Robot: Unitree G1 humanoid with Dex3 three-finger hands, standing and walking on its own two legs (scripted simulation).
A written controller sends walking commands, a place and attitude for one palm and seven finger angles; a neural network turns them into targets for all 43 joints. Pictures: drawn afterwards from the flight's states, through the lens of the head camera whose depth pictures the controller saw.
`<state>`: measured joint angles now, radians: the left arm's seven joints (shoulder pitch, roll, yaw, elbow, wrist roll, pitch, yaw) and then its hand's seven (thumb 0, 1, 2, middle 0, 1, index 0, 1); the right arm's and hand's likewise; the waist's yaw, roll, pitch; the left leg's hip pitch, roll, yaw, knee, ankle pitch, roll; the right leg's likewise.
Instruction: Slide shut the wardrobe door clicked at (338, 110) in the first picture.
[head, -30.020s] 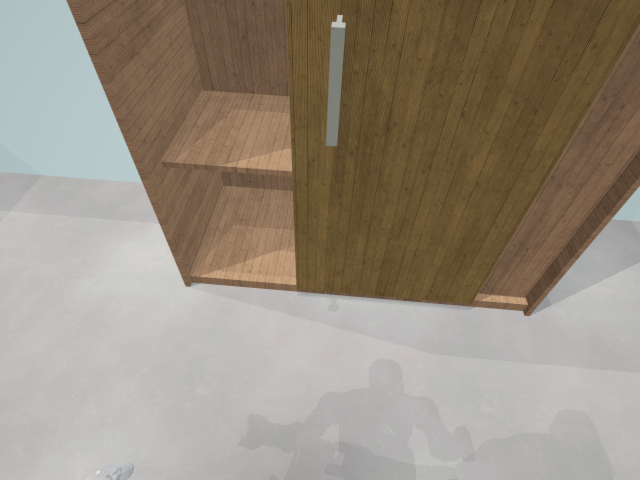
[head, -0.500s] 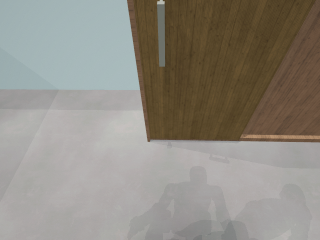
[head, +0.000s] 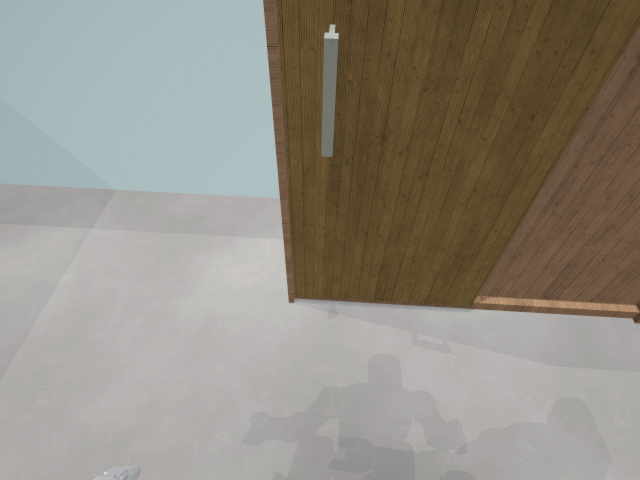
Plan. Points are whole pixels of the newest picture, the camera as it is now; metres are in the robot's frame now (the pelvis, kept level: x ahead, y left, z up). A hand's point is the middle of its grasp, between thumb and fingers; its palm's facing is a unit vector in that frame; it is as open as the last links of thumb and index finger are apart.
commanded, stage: let the arm hang, fingers relaxed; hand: right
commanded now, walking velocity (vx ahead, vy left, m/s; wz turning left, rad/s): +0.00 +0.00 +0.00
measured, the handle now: (329, 95) +0.78 +0.04 +0.08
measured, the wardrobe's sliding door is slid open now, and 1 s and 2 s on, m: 0.00 0.00 0.00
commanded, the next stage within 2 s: look to check the result in 0.04 s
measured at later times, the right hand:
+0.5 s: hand out of the picture +0.09 -0.23 -0.16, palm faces -0.04 +0.94 -0.33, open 7.3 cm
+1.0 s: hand out of the picture +0.12 -0.21 -0.16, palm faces -0.04 +0.94 -0.33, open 7.3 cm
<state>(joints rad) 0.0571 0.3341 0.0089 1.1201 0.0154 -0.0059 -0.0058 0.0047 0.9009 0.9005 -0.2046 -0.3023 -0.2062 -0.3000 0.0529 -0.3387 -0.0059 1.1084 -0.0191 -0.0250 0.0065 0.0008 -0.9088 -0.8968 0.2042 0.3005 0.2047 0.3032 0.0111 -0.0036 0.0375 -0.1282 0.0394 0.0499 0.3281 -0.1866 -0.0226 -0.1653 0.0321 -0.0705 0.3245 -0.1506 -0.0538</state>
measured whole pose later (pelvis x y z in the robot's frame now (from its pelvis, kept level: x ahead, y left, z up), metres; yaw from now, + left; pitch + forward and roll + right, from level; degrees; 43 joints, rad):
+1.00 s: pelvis +0.03 +0.03 +0.00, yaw +1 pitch -1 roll +0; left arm 0.10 0.32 0.00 1.14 0.01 0.00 0.01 0.01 0.90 0.90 -0.20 -0.30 -0.21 -0.30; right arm 0.10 -0.32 -0.01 1.13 -0.01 -0.03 0.00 0.00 -0.91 -0.90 0.21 0.30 0.21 0.30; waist 0.01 0.00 0.04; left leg -0.05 -0.01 0.05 0.28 -0.21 0.02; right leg -0.10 -0.01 -0.07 0.30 -0.18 -0.01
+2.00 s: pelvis +0.02 +0.02 +0.00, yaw +1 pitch -1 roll +0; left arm 0.09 0.32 0.00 1.14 0.01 0.00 0.00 0.01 0.90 0.90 -0.20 -0.30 -0.21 -0.30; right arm 0.11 -0.34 0.00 1.14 -0.01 -0.02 0.00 0.00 -0.91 -0.90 0.21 0.30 0.21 0.30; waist 0.01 0.01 0.05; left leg -0.06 0.00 0.05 0.27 -0.19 0.01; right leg -0.11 0.00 -0.07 0.29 -0.17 -0.02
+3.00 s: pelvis +0.02 +0.02 +0.00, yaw +1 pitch -1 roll +0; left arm 0.09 0.33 0.00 1.15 0.01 0.00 0.00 0.01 0.90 0.90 -0.21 -0.30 -0.21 -0.30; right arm 0.11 -0.34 0.00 1.14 -0.01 -0.02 0.00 0.00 -0.91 -0.90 0.21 0.30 0.21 0.30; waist 0.01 0.01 0.05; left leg -0.06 0.01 0.04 0.26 -0.19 0.00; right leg -0.10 0.00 -0.07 0.28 -0.17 -0.02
